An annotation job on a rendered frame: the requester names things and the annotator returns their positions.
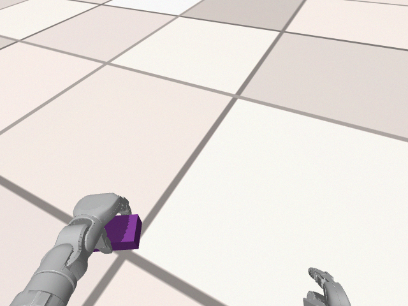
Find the left robot arm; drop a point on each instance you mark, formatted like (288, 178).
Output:
(63, 265)

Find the left robot hand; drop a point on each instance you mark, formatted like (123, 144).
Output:
(104, 207)

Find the small box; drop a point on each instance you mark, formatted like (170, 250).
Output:
(124, 232)

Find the right robot hand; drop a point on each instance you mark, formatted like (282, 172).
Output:
(334, 294)

